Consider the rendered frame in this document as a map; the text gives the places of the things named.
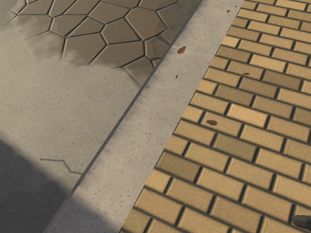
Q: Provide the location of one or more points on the robot right hand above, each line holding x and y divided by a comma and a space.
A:
302, 221

